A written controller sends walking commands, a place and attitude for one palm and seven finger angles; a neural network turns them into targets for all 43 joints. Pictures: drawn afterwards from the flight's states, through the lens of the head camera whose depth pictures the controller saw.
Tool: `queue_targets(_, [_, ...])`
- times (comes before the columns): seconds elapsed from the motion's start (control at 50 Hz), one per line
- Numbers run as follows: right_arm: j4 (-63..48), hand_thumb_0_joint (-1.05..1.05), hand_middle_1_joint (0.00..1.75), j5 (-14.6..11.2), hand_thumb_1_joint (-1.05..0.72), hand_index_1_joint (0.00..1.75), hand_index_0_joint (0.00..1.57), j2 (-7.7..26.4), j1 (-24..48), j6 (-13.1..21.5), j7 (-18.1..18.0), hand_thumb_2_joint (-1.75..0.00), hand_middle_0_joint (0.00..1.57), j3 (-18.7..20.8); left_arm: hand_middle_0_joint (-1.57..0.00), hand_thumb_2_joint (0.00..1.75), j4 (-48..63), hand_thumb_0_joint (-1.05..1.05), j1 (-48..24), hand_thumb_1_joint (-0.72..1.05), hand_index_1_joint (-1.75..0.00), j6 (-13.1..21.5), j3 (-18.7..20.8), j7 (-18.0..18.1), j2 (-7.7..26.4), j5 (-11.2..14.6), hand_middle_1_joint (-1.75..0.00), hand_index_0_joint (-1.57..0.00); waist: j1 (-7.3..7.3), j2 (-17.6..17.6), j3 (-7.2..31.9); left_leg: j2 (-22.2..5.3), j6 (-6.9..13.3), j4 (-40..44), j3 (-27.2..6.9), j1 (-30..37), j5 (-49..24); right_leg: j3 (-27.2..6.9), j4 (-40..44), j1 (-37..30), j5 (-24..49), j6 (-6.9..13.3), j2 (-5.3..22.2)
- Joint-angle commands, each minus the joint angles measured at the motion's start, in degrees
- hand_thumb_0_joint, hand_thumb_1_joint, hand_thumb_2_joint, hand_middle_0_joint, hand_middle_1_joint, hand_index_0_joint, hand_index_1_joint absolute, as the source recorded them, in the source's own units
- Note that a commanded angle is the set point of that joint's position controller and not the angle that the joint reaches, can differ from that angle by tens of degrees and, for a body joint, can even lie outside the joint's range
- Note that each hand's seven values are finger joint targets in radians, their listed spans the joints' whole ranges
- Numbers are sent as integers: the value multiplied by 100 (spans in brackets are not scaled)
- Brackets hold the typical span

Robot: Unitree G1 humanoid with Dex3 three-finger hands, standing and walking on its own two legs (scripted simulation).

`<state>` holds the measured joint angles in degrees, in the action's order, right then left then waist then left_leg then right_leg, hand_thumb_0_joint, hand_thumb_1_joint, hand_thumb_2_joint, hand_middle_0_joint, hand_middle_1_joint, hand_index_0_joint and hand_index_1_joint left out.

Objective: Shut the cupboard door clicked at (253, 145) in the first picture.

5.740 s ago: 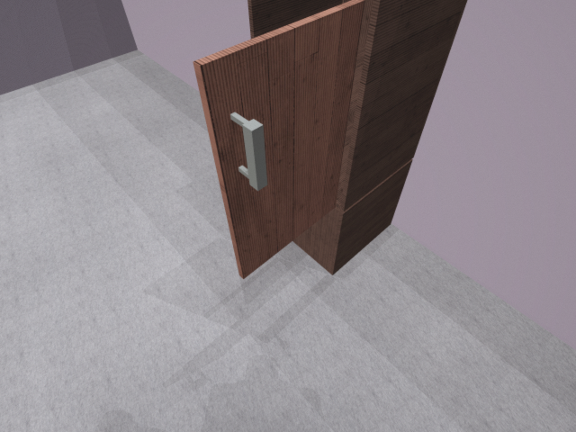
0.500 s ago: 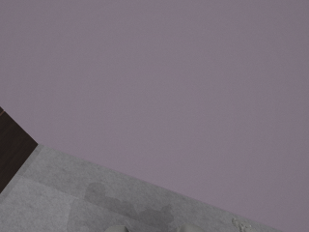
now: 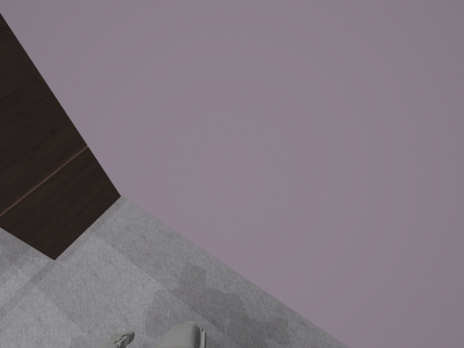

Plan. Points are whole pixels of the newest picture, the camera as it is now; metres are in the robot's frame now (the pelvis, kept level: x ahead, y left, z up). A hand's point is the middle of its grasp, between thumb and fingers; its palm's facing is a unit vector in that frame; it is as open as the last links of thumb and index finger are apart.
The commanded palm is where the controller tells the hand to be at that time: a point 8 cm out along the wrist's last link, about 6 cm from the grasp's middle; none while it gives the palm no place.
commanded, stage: turn to face it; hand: left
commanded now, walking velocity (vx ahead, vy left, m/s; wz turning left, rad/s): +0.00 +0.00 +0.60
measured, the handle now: out of the picture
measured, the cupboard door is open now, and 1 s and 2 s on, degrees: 91 91 91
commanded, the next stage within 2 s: take the last steps up to it in 1.52 s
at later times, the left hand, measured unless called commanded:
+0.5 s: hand out of the picture +0.06 +0.25 -0.16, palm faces +0.30 -0.92 -0.26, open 7.4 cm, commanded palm none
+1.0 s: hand out of the picture -0.07 +0.21 -0.20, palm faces +0.61 -0.76 -0.23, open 7.3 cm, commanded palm none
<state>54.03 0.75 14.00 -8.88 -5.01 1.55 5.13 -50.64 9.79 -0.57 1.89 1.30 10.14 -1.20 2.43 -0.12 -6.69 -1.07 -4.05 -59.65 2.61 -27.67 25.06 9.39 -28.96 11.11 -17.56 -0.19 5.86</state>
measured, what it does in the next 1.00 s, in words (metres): steps on the spot, turning left: left foot, then right foot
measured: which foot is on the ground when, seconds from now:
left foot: up 0.00-0.14, down 0.16-0.56, up 0.58-0.92, down 0.94-1.00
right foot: down 0.00-0.16, up 0.18-0.54, down 0.56-0.94, up 0.96-1.00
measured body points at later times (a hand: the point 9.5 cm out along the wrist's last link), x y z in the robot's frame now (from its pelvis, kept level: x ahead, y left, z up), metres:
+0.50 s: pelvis +0.02 +0.01 +0.00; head +0.06 +0.03 +0.45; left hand +0.04 +0.29 -0.14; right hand +0.16 -0.22 -0.14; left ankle +0.01 +0.12 -0.74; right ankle +0.05 -0.14 -0.71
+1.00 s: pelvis +0.02 +0.01 -0.02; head +0.06 +0.07 +0.43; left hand -0.10 +0.25 -0.18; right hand +0.28 -0.13 -0.14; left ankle -0.02 +0.09 -0.74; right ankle +0.06 -0.13 -0.70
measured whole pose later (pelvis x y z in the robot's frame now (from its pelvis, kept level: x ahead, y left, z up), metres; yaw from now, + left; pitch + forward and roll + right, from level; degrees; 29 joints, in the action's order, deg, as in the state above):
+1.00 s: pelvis +0.02 +0.01 -0.02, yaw +37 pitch +1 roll +0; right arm 51.7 1.0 13.2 -4.7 -1.7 1.3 3.7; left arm -53.5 13.1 -3.1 3.9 1.0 14.6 -0.8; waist -0.2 -3.8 -7.3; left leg 0.3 3.2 -37.0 4.8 -19.0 17.9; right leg 8.0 -54.6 19.9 -32.0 -4.4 8.4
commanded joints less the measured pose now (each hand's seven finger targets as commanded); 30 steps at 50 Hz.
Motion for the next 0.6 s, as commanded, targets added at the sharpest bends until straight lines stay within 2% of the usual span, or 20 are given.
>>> queue_targets(0.0, [-612,0,30,-13,-90,30,20,190,558,180,70,-90,20,-52,-20,90,261,0,506,90,-30,128,368,65,1339,-37,-30,-20,-462,-1093,751,-26,4,1152,312,26,46,-468,500,-928,3637,607,1428])
queue_targets(0.02, [-641,0,30,-21,-90,30,20,198,582,205,67,-90,20,-63,-20,90,230,0,539,90,-30,125,393,64,1385,-44,-30,-20,-484,-1169,792,-31,50,1448,342,148,56,-492,390,-952,3714,628,1507])
queue_targets(0.06, [-637,0,30,-26,-90,30,20,239,380,245,52,-90,20,-53,-20,90,218,0,486,90,-30,106,434,41,1437,-40,-30,-20,-374,-1116,923,52,118,2176,462,630,-281,-303,64,-848,3542,497,1532])
queue_targets(0.08, [-594,0,30,-5,-90,30,20,334,213,269,42,-90,20,-42,-20,90,226,0,443,90,-30,95,449,20,1448,-10,-30,-20,-248,-940,950,87,171,2680,490,1119,-756,-159,-250,-546,3294,335,1470])
queue_targets(0.1, [-519,0,30,20,-90,30,20,530,-165,306,34,-90,20,17,-20,90,262,0,349,90,-30,74,443,-7,1411,30,-30,-20,-9,-578,1149,-4,279,3332,346,1910,-1536,59,-943,-78,2878,88,1365])
queue_targets(0.12, [-469,0,30,78,-90,30,20,1160,-559,368,-5,-90,20,164,-20,90,428,0,391,90,-30,41,409,-47,1110,70,-30,-20,187,954,1547,-1267,880,3569,-1345,3001,-3118,289,-2207,1228,816,-330,721])
queue_targets(0.14, [-408,0,30,52,-90,30,20,1589,-987,345,-49,-90,20,276,-20,90,687,0,4,90,-30,22,245,-57,807,61,-30,-20,410,1806,1571,-2400,1683,3723,-2649,3219,-5026,-113,-3385,2243,-2174,-510,171])
queue_targets(0.16, [-289,0,30,50,-90,30,20,1522,-1135,352,-117,-90,20,259,-20,90,714,0,-346,90,-30,-59,271,-6,932,7,-30,-20,463,1134,1588,-2312,1797,3705,-2527,2955,-4379,-721,-3819,2364,-2019,-434,155])
queue_targets(0.18, [-377,0,30,68,-90,30,20,1441,-875,365,-191,-90,20,253,-20,90,634,0,-480,90,-30,-75,294,5,832,38,-30,-20,358,1237,1361,-2039,1698,3817,-2437,2553,-3685,-893,-3971,2463,-1640,-439,174])
queue_targets(0.2, [-474,0,30,68,-90,30,20,1273,-426,363,-215,-90,20,204,-20,90,511,0,-400,90,-30,-97,312,-23,881,36,-30,-20,165,1188,1063,-1787,1535,3981,-2126,2048,-3032,-1013,-3979,2361,-1201,-444,192])
queue_targets(0.24, [-551,0,30,73,-90,30,20,1062,-67,406,-223,-90,20,115,-20,90,328,0,-147,90,-30,-125,324,-87,851,6,-30,-20,-103,835,891,-1370,1271,4084,-1669,1724,-2632,-982,-3729,2079,-648,-454,108])
queue_targets(0.28, [-528,0,30,62,-90,30,20,1021,-69,418,-217,-90,20,95,-20,90,275,0,1,90,-30,-130,325,-96,839,10,-30,-20,-150,773,983,-1215,1246,4080,-1545,1826,-2645,-937,-3344,1937,-560,-459,-7])
queue_targets(0.38, [-448,0,30,90,-90,30,20,1076,-229,374,-189,-90,20,149,-20,90,396,0,-252,90,-30,-109,285,-73,785,24,-30,-20,-51,756,922,-1153,1306,4035,-1894,1745,-2548,-845,-2264,1551,-690,-450,-247])
queue_targets(0.44, [-487,0,30,94,-90,30,20,1091,-128,329,-174,-90,20,184,-20,90,430,0,-141,90,-30,-76,275,-53,793,43,-30,-20,-105,1074,922,-1036,1265,3880,-2135,1448,-2635,-781,-1437,950,-649,-391,-451])
queue_targets(0.48, [-536,0,30,71,-90,30,20,1072,4,305,-174,-90,20,192,-20,90,371,0,129,90,-30,-29,291,-32,822,71,-30,-20,-249,1013,980,-874,1152,3649,-2222,1118,-2704,-726,-600,257,-226,-335,-565])
queue_targets(0.5, [-582,0,30,39,-90,30,20,998,117,295,-165,-90,20,192,-20,90,325,0,390,90,-30,12,325,-7,904,76,-30,-20,-404,821,1038,-702,986,3414,-2170,775,-2396,-735,172,-348,257,-309,-495])
queue_targets(0.52, [-646,0,30,-12,-90,30,20,755,130,292,-137,-90,20,167,-20,90,291,0,611,90,-30,72,400,35,1219,24,-30,-20,-519,95,1080,-287,680,2782,-1872,29,-1488,-1431,992,-1095,210,-138,211])
queue_targets(0.54, [-746,0,30,-48,-90,30,20,413,86,305,-95,-90,20,122,-20,90,299,0,658,90,-30,119,484,74,1707,-66,-30,-20,-553,-1453,1055,574,190,1459,-686,-780,300,-2867,1438,-1379,583,489,1736])
queue_targets(0.56, [-789,0,30,28,-90,30,20,547,119,285,-60,-90,20,140,-20,90,370,0,535,90,-30,84,418,70,1769,-42,-30,-20,-511,-1304,877,443,202,83,-616,-626,975,-2892,1424,-543,923,923,2284])
queue_targets(0.58, [-623,0,30,51,-90,30,20,576,129,211,-66,-90,20,170,-20,90,379,0,305,90,-30,127,372,95,1433,-4,-30,-20,-349,-1378,785,242,181,-698,-769,-660,661,-2681,1312,-302,1297,875,1899])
